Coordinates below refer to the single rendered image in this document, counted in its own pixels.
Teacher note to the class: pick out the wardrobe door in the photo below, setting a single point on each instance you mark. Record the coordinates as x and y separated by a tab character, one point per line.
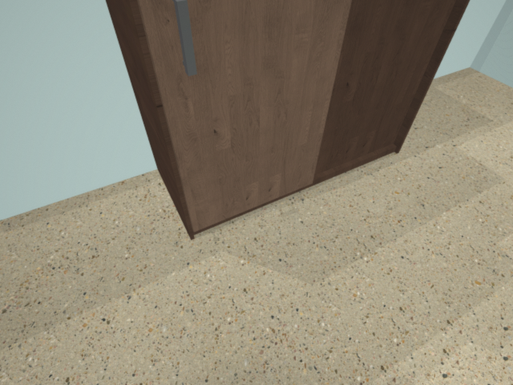
385	51
247	128

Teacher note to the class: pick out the handle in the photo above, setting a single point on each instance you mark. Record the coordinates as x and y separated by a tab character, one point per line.
184	26

